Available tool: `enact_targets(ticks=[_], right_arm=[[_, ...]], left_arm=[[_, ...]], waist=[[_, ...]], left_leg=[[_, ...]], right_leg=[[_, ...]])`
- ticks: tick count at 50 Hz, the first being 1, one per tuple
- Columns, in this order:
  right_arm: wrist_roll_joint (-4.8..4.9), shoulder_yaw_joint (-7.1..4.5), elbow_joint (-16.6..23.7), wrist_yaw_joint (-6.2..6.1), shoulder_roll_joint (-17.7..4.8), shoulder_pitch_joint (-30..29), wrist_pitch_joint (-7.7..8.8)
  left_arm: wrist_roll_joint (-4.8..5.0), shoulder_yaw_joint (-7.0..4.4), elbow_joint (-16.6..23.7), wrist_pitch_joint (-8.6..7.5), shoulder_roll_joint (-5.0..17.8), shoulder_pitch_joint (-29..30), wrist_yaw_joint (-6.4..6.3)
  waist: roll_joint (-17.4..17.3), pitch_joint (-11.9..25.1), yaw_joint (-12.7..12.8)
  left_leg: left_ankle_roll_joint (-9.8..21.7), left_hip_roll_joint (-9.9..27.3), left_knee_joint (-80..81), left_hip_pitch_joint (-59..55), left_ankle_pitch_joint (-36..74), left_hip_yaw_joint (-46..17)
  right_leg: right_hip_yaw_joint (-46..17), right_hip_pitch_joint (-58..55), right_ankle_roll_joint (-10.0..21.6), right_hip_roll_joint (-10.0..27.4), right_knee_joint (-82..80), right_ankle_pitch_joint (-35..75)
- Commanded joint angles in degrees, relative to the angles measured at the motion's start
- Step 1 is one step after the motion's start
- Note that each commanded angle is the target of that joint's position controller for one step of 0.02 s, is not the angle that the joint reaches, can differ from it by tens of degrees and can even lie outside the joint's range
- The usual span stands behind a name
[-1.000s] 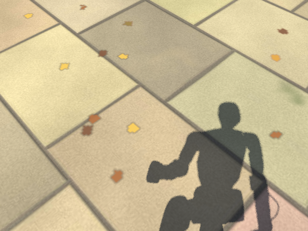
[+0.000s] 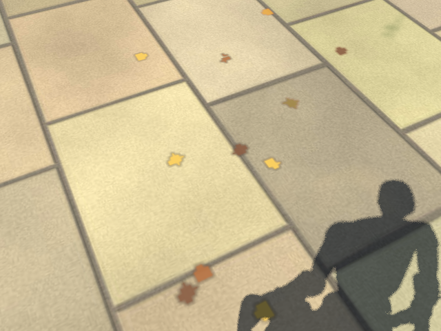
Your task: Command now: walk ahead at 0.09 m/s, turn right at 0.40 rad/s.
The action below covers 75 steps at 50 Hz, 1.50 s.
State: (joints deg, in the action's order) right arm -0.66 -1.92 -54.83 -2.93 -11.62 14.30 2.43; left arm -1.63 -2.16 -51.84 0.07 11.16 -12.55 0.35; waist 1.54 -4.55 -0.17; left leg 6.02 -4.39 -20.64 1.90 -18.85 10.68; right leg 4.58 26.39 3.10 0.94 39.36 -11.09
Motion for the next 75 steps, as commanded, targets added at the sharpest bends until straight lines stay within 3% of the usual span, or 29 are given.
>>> enact_targets(ticks=[1,2,3,4,5,6,8,10,17,23,26,27,28,29,31,32,34,39,47,49,50,51,52,54,56,59,69,73,75], right_arm=[[0.03,-2.33,1.8,-0.84,-9.4,2.1,-0.55],[0.02,-2.59,2.3,-0.84,-10.0,1.2,-0.80],[0.16,-2.96,3.5,-0.71,-10.7,-0.1,-0.83],[-0.12,-2.19,6.4,0.07,-6.3,1.0,-0.99],[-0.43,-1.45,7.1,0.47,-4.8,2.6,-1.90],[-0.54,-1.53,6.5,0.61,-5.8,1.1,-2.41],[-0.43,-2.23,7.6,0.61,-7.6,-3.1,-2.29],[-1.40,-2.10,7.7,0.86,-6.8,-1.6,-3.37],[-0.29,-1.67,10.8,0.62,-6.5,-4.7,-4.76],[0.54,-1.44,12.5,0.31,-7.2,-3.8,-3.53],[0.75,-1.42,11.4,-0.26,-7.2,3.5,-2.46],[-0.04,-2.25,11.5,-0.80,-11.1,4.0,-2.12],[-0.98,-3.57,13.5,-0.85,-17.6,0.8,-2.30],[-1.77,-3.53,14.3,-0.35,-16.7,-2.5,-2.54],[-1.05,-1.62,15.8,0.08,-10.0,-7.4,-2.31],[-0.86,-1.43,16.5,0.14,-9.6,-8.7,-2.24],[-0.90,-1.46,16.9,0.15,-9.7,-6.5,-2.24],[-0.84,-2.67,15.0,0.34,-12.2,1.9,-2.29],[-0.89,-3.92,15.0,2.22,-15.2,-0.3,-2.70],[0.00,-4.03,14.7,2.34,-15.1,-1.1,-3.15],[-0.18,-3.67,14.6,2.52,-13.3,0.9,-3.43],[-0.98,-2.06,18.7,2.72,-7.6,0.7,-3.93],[-1.11,-2.19,19.3,1.66,-10.1,-4.4,-4.85],[0.27,-2.68,18.0,1.88,-11.3,-4.1,-5.02],[-0.91,-3.25,16.7,2.29,-12.9,-1.9,-4.72],[-0.74,-3.00,16.6,2.73,-11.6,-1.2,-5.09],[-0.14,-2.10,19.4,1.87,-10.5,-6.4,-4.78],[0.55,-1.72,19.7,1.26,-10.6,-4.3,-4.01],[0.37,-1.57,18.6,0.51,-10.2,-0.1,-3.35]], left_arm=[[-0.17,-1.46,2.7,-0.76,5.0,-4.1,-0.43],[-0.18,-1.77,2.1,-1.19,5.3,-7.4,-0.59],[-0.30,-2.67,1.7,-1.86,8.2,-12.2,-0.93],[0.03,-4.38,2.3,-1.99,15.0,-12.5,-1.42],[2.06,-4.82,2.3,-1.13,16.1,-12.9,-1.20],[2.09,-4.75,3.5,-0.42,14.3,-9.2,-1.06],[1.31,-3.20,5.0,0.84,9.3,-2.6,-1.43],[1.02,-3.15,5.7,1.04,9.2,-1.2,-1.53],[0.53,-4.55,6.9,1.39,13.0,-2.8,-0.79],[0.10,-5.13,8.7,2.32,13.6,-0.3,0.01],[1.14,-5.09,9.6,2.79,13.1,3.1,0.16],[1.64,-4.41,10.4,2.65,10.6,2.5,-0.06],[2.44,-3.73,12.0,2.26,7.3,1.5,-0.27],[-0.18,-4.72,11.0,2.03,12.1,1.6,-0.61],[-0.32,-5.32,9.0,2.42,12.6,-1.4,0.12],[-0.29,-5.29,8.4,2.94,12.4,-2.8,0.65],[0.10,-4.90,8.4,3.59,11.9,-2.7,1.63],[0.69,-3.68,11.5,4.27,10.3,3.8,2.43],[1.71,-2.64,14.4,3.94,9.7,4.5,2.63],[0.80,-2.61,13.6,3.00,9.6,1.1,1.93],[-0.20,-3.42,13.2,2.09,13.2,-1.1,1.24],[0.39,-5.17,15.0,1.36,22.4,-1.2,0.87],[1.24,-5.98,13.8,1.40,22.0,-7.0,0.83],[1.32,-3.95,13.9,1.90,15.8,-0.1,0.24],[1.60,-3.24,14.9,2.07,13.8,3.8,-0.40],[1.57,-3.47,14.3,1.65,14.8,1.2,-0.07],[0.46,-4.40,13.9,1.91,16.9,-2.5,0.18],[0.53,-4.64,14.1,2.14,17.0,-0.4,0.55],[1.33,-4.47,14.4,2.23,16.3,2.3,0.38]], waist=[[-7.0,5.2,0.9],[-5.7,6.5,3.0],[-1.3,9.4,6.3],[11.1,12.2,3.6],[11.4,18.4,3.5],[3.8,12.6,2.7],[-2.0,3.7,0.6],[0.8,5.0,-0.5],[5.2,8.4,1.7],[6.7,8.2,1.8],[6.0,7.9,-2.1],[-0.5,6.9,-1.4],[-14.8,6.1,0.3],[-11.8,4.0,0.5],[-5.9,2.9,4.1],[-7.8,3.7,4.7],[-9.6,4.6,2.9],[-10.2,5.9,-2.1],[-13.1,7.2,-1.6],[-9.4,7.8,1.4],[-0.1,8.6,2.1],[15.9,7.4,0.0],[9.1,9.7,6.0],[5.2,3.5,1.3],[6.6,4.2,-0.4],[4.0,6.8,-0.1],[5.0,6.0,2.2],[5.9,6.9,0.8],[5.1,6.7,-2.4]], left_leg=[[2.7,18.0,-10.7,-4.2,62.9,-4.0],[1.6,17.1,-17.6,-2.3,60.4,-3.0],[-1.2,13.9,-31.0,4.9,49.4,-0.8],[-4.3,2.7,-48.3,21.4,-3.8,0.6],[-5.2,-0.7,-56.5,25.9,-18.9,-10.6],[-5.7,2.9,-58.5,28.2,-16.2,-13.3],[-6.6,5.1,-50.9,29.8,-9.0,-13.1],[-7.7,4.7,-45.6,26.6,-5.6,-12.1],[-9.2,4.1,-31.6,25.9,-4.5,-12.9],[-7.4,1.8,-20.4,19.2,-5.7,-13.2],[-5.0,0.7,-1.6,7.3,0.8,-12.7],[-3.1,8.5,7.2,3.5,-2.3,-20.4],[2.8,24.5,12.5,1.4,-5.5,-38.6],[7.5,28.3,10.9,9.8,3.4,-38.9],[5.6,21.0,7.5,13.6,14.7,-27.0],[4.0,18.0,6.2,11.4,17.7,-22.2],[4.2,16.3,3.9,7.0,26.6,-17.4],[6.2,19.8,1.0,-4.0,34.2,-16.0],[4.0,21.6,-3.9,2.5,33.7,-10.3],[-0.4,20.4,-10.7,7.6,26.4,-6.8],[-4.2,17.1,-21.2,16.3,14.2,-2.9],[-8.7,6.9,-33.8,33.0,-18.8,-0.4],[-8.5,6.1,-41.4,32.9,-19.6,-9.7],[-7.9,7.8,-42.6,32.9,-9.6,-12.5],[-8.3,7.3,-41.5,30.8,-4.0,-11.9],[-8.8,6.0,-40.6,30.1,-2.5,-12.1],[-7.8,3.1,-26.3,26.4,-4.5,-13.7],[-6.3,1.0,-17.4,18.1,-4.9,-14.3],[-5.7,0.9,-3.4,8.6,2.5,-14.1]], right_leg=[[1.7,-3.4,2.9,-2.6,-3.8,-5.2],[1.0,-7.8,4.3,-2.9,-8.6,-1.7],[-5.8,-16.9,7.5,1.5,-13.5,18.2],[-24.8,-27.9,15.3,16.6,-12.7,57.3],[-34.9,-28.6,23.2,21.8,-16.2,54.3],[-30.6,-23.1,22.5,20.4,-18.0,41.7],[-24.0,-13.8,16.4,13.3,-21.7,24.9],[-20.1,-11.8,13.5,8.9,-22.0,22.3],[-24.9,-14.1,11.1,7.0,-23.5,4.3],[-31.2,-12.5,9.2,6.6,-22.8,1.8],[-31.8,-7.5,4.5,3.4,-20.0,-0.3],[-27.8,-2.2,0.8,-1.1,-14.4,-9.4],[-14.2,8.0,-2.3,-11.4,-0.4,-17.9],[-10.7,7.3,-3.1,-8.3,12.4,-20.9],[-11.1,3.0,-3.2,-6.4,23.2,-14.9],[-10.2,3.7,-3.6,-6.2,26.4,-12.4],[-8.2,5.9,-5.2,-5.7,28.6,-11.8],[-6.4,8.3,-7.1,-3.5,19.0,-13.8],[0.0,-8.1,-3.1,-3.0,-1.7,-14.1],[-0.2,-17.0,-1.4,-3.7,-15.9,-2.6],[-11.1,-24.8,0.2,2.3,-22.7,1.3],[-35.1,-29.2,7.4,20.5,-21.6,28.1],[-33.4,-26.3,14.6,21.6,-19.9,32.7],[-24.1,-20.9,11.9,13.5,-21.1,24.0],[-20.6,-20.5,9.4,8.5,-21.0,24.0],[-21.6,-21.6,9.6,8.0,-20.6,24.1],[-31.8,-19.1,10.5,7.3,-18.7,15.4],[-35.7,-16.8,8.5,5.9,-16.7,20.3],[-35.6,-12.7,4.7,2.8,-14.4,15.7]])
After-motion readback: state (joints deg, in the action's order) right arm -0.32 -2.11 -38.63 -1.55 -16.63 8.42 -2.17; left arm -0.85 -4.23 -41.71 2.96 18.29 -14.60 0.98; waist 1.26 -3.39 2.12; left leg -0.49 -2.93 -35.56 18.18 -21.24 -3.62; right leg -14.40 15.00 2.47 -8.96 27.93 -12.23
